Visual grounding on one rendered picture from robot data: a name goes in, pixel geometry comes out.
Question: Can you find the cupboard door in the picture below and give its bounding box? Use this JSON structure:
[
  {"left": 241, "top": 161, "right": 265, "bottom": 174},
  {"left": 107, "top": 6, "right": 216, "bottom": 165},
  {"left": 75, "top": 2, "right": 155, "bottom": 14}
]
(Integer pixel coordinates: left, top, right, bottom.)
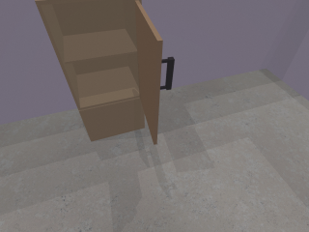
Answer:
[{"left": 134, "top": 0, "right": 163, "bottom": 145}]

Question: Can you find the handle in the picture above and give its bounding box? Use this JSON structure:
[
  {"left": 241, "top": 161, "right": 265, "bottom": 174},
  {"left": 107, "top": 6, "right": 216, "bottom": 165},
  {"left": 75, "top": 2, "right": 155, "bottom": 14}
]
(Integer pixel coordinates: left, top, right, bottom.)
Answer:
[{"left": 160, "top": 56, "right": 175, "bottom": 90}]

